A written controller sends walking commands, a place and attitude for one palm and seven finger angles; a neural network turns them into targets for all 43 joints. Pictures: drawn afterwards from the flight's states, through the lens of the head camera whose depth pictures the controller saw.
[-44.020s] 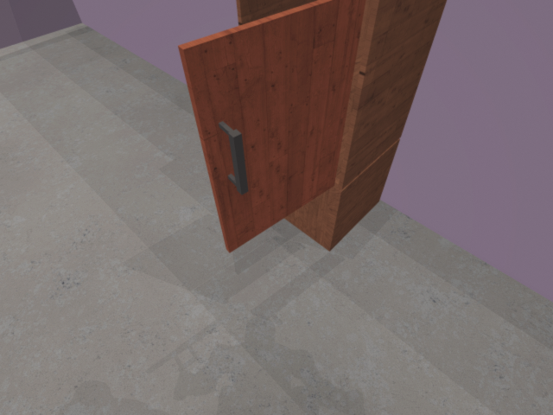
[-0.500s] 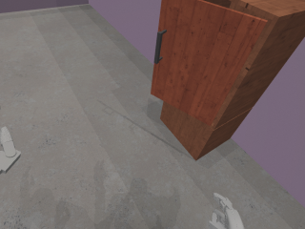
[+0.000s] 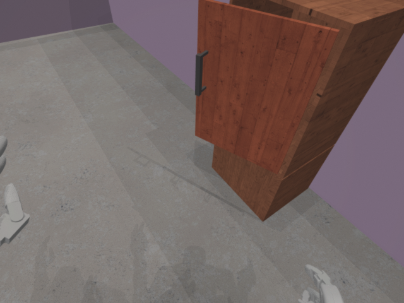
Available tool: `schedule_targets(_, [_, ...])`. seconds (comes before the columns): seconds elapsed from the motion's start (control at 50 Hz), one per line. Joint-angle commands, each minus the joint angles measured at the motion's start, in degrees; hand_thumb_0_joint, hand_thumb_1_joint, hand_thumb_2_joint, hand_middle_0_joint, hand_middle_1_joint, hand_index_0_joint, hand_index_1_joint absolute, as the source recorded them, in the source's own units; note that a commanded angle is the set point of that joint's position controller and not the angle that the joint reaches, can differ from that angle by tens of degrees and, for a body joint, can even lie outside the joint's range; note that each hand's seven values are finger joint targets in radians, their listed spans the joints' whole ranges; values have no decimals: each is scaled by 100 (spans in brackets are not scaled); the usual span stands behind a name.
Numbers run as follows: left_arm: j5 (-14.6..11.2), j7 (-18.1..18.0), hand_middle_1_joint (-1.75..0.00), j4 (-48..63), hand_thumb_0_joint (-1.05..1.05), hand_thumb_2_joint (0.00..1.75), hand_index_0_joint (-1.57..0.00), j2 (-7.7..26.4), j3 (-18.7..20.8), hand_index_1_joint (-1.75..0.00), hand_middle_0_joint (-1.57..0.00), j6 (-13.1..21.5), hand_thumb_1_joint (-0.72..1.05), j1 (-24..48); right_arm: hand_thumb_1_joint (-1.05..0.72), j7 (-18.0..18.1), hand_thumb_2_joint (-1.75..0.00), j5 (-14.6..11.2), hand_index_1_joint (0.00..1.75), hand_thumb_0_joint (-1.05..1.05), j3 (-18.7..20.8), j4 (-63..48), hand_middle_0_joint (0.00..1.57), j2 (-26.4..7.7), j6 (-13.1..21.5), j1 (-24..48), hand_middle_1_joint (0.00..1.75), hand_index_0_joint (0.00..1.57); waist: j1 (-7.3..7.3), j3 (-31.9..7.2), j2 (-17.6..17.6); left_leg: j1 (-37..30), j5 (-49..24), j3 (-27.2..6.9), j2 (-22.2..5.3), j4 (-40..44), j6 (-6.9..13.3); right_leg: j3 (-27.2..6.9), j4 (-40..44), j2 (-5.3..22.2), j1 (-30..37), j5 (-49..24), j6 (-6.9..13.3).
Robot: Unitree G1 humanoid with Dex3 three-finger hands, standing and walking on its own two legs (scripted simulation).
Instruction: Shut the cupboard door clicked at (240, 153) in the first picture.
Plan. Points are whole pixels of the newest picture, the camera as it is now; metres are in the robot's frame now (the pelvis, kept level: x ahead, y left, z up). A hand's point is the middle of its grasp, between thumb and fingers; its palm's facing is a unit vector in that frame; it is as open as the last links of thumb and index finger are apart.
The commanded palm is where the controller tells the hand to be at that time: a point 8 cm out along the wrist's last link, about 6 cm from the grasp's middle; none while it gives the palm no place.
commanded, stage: let the arm hang, fingers relaxed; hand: left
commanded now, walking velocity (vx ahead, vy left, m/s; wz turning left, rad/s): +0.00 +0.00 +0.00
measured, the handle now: (201, 73) +0.88 +0.03 +0.01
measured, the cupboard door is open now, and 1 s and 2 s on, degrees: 22 22 22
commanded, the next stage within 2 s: look to check the result in 1.20 s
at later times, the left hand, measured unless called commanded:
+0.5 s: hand out of the picture -0.01 +0.20 -0.18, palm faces +0.07 -0.98 -0.18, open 6.9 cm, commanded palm none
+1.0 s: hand out of the picture -0.05 +0.18 -0.17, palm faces +0.04 -0.99 -0.15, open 7.4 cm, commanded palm none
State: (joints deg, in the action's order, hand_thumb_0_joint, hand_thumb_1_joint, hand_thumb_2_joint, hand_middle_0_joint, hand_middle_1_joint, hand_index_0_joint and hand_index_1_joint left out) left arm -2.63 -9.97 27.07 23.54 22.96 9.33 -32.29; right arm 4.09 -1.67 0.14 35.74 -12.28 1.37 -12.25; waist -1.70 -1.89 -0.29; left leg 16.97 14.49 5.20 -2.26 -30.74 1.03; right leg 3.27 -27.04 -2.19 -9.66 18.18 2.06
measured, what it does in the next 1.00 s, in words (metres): stands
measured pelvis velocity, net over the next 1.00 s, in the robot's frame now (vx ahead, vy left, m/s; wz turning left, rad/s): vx -0.02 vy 0.03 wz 0.00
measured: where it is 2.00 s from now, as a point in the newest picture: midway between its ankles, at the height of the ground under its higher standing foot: outside the picture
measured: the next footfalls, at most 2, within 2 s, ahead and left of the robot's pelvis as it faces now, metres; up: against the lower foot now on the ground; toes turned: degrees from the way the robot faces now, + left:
none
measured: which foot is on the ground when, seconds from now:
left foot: down 0.00-1.00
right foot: down 0.00-1.00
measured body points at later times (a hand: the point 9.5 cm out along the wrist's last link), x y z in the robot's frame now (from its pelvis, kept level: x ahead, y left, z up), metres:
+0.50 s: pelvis -0.02 +0.01 +0.00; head +0.00 +0.03 +0.45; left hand -0.02 +0.25 -0.16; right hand +0.01 -0.22 -0.14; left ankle +0.02 +0.10 -0.74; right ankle -0.04 -0.09 -0.74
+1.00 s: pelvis -0.02 +0.03 +0.01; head -0.03 +0.03 +0.46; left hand -0.05 +0.23 -0.16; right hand -0.04 -0.18 -0.16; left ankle +0.02 +0.10 -0.74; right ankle -0.04 -0.09 -0.74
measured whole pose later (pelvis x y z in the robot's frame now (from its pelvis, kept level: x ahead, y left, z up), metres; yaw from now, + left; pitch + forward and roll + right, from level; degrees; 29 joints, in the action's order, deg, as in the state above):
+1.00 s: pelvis -0.02 +0.03 +0.01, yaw +0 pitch -2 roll +0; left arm 1.0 -2.3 -66.0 5.8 0.0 0.0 -19.1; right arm 1.7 0.5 -0.1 64.9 -6.6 -0.6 -18.2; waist -0.7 0.7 0.2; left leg 11.8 8.6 6.6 1.1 -21.9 3.6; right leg 2.3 -23.4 0.9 -6.9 14.5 0.0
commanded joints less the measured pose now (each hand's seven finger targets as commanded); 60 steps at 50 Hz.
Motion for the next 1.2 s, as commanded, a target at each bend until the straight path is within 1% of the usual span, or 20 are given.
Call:
schedule_targets(0.0, [-60, -89, -30, 934, 0, 90, -20, 997, 763, -30, -20, 361, 90, 30, -90, 49, -90, 20, 30, 0, 160, -899, 20, -579, 267, 458, 30, 20, 105, -346, 345, -173, -1180, -646, -422, 419, 9, -788, 456, 715, 20, -1817, -89])
schedule_targets(0.06, [-55, -74, -30, 929, 0, 90, -20, 1022, 743, -30, -20, 323, 90, 96, -90, 60, -90, 14, 30, 0, 172, -918, 20, -617, 283, 462, 30, 20, 120, -466, 328, -269, -1316, -633, -426, 433, 22, -750, 428, 685, 96, -1996, -141])
schedule_targets(0.08, [325, 783, -30, -3056, 0, 90, -20, 76, -1763, -30, -20, -490, 90, 633, -90, -464, -90, 17, 30, 0, 331, -93, 20, -1625, 662, 900, 30, 20, -11, 59, 381, 50, -2355, -559, -504, -364, 54, -231, -302, 1090, -461, -3001, -25])
schedule_targets(0.1, [307, 911, -30, -3234, 0, 90, -20, -67, -1655, -30, -20, -895, 90, 700, -90, -471, -90, 95, 30, 0, 406, 28, 20, -1404, 446, 427, 30, 20, 30, -330, 369, -285, -1963, -527, -490, -216, 29, -587, -123, 987, -574, -2423, 38])
schedule_targets(0.12, [323, 966, -30, -3491, 0, 90, -20, -260, -1746, -30, -20, -934, 90, 844, -90, -446, -90, 150, 30, 0, 319, 108, 20, -1221, 345, 272, 30, 20, 78, -318, 154, -147, -1477, -608, -524, -141, 106, -476, -112, 926, -665, -1747, 17])
schedule_targets(0.14, [333, 1002, -30, -3798, 0, 90, -20, -235, -1792, -30, -20, -932, 90, 1047, -90, -438, -90, 179, 30, 0, 244, 126, 20, -1189, 245, 259, 30, 20, 101, -196, -170, -3, -1267, -749, -522, -59, 172, -454, -95, 860, -696, -1392, 22])
schedule_targets(0.16, [366, 1011, -30, -4139, 0, 90, -20, -180, -1834, -30, -20, -919, 90, 1256, -90, -429, -90, 213, 30, 0, 231, 168, 20, -1178, 185, 243, 30, 20, 97, -198, -656, -27, -1349, -822, -498, -69, 192, -496, -93, 834, -639, -1410, 59])
schedule_targets(0.18, [354, 1009, -30, -4457, 0, 90, -20, -186, -1887, -30, -20, -918, 90, 1388, -90, -413, -90, 230, 30, 0, 194, 203, 20, -1175, 130, 264, 30, 20, 88, -166, -904, -69, -1324, -867, -456, -66, 204, -552, -27, 900, -641, -1383, 92])
schedule_targets(0.22, [357, 969, -30, -5171, 0, 90, -20, -197, -1963, -30, -20, -926, 90, 1612, -90, -399, -90, 268, 30, 0, 149, 373, 20, -1093, 22, 211, 30, 20, 61, -151, -1147, -231, -1461, -859, -354, -31, 178, -662, 35, 989, -542, -1580, 146])
schedule_targets(0.24, [351, 938, -30, -5569, 0, 90, -20, -260, -2013, -30, -20, -950, 90, 1667, -90, -395, -90, 292, 30, 0, 116, 513, 20, -989, -36, 162, 30, 20, 58, -146, -1004, -316, -1512, -860, -319, 63, 157, -672, 64, 990, -495, -1525, 133])
schedule_targets(0.28, [322, 886, -30, -6262, 0, 90, -20, -317, -2090, -30, -20, -992, 90, 1711, -90, -390, -90, 317, 30, 0, 45, 783, 20, -882, -123, 140, 30, 20, 75, -73, -254, -399, -1475, -910, -351, 404, 140, -649, 164, 883, -379, -991, 63])
schedule_targets(0.32, [320, 874, -30, -6929, 0, 90, -20, -377, -2115, -30, -20, -1002, 90, 1672, -90, -374, -90, 322, 30, 0, 6, 1082, 20, -806, -167, 181, 30, 20, 122, 132, 316, -279, -764, -986, -373, 802, 148, -660, 394, 763, -276, -343, 15])
schedule_targets(0.36, [323, 877, -30, -7480, 0, 90, -20, -365, -2114, -30, -20, -974, 90, 1534, -90, -347, -90, 300, 30, 0, 0, 1365, 20, -750, -181, 91, 30, 20, 152, 260, 498, -204, -330, -1000, -336, 978, 129, -681, 577, 745, -154, -272, 44])
schedule_targets(0.38, [343, 864, -30, -7668, 0, 90, -20, -628, -2041, -30, -20, -955, 90, 1407, -90, -318, -90, 329, 30, 0, 30, 1501, 20, -580, -177, 18, 30, 20, 161, 165, 675, -234, -168, -957, -330, 1022, 138, -674, 677, 762, -74, -309, 82])
schedule_targets(0.42, [327, 866, -30, -8008, 0, 90, -20, -654, -2058, -30, -20, -947, 90, 1325, -90, -293, -90, 313, 30, 0, 44, 1736, 20, -481, -181, -130, 30, 20, 161, 198, 956, -236, 74, -965, -314, 1139, 132, -640, 759, 760, 2, -347, 112])
schedule_targets(0.44, [321, 868, -30, -8157, 0, 90, -20, -671, -2075, -30, -20, -934, 90, 1278, -90, -280, -90, 304, 30, 0, 47, 1851, 20, -449, -175, -210, 30, 20, 164, 179, 907, -264, 53, -959, -327, 1182, 136, -649, 803, 759, 53, -418, 120])
schedule_targets(0.48, [316, 857, -30, -8439, 0, 90, -20, -735, -2120, -30, -20, -899, 90, 1230, -90, -252, -90, 272, 30, 0, 67, 2040, 20, -423, -161, -398, 30, 20, 130, 162, 459, -458, -252, -946, -378, 1132, 143, -634, 906, 788, 35, -525, 118])
schedule_targets(0.66, [312, 809, -30, -9175, 0, 90, -20, -926, -2208, -30, -20, -902, 90, 883, -90, -185, -90, 226, 30, 0, 67, 2616, 20, -291, -156, -870, 30, 20, 118, 580, -20, -600, -24, -938, -449, 1431, 199, -591, 984, 726, -207, -351, 73])
schedule_targets(0.94, [338, 748, -30, -9291, 0, 90, -20, -1215, -2203, -30, -20, -897, 90, 728, -90, -174, -90, 247, 30, 0, 73, 2809, 20, -18, -136, -1057, 30, 20, 105, 948, 35, -470, 202, -873, -406, 1585, 186, -608, 906, 688, -459, -328, 15])
schedule_targets(1.18, [337, 756, -30, -9210, 0, 90, -20, -1134, -2174, -30, -20, -857, 90, 841, -90, -181, -90, 240, 30, 0, 92, 2782, 20, -50, -106, -1030, 30, 20, 84, 824, 92, -623, -138, -782, -378, 1452, 170, -649, 976, 732, -393, -493, 32])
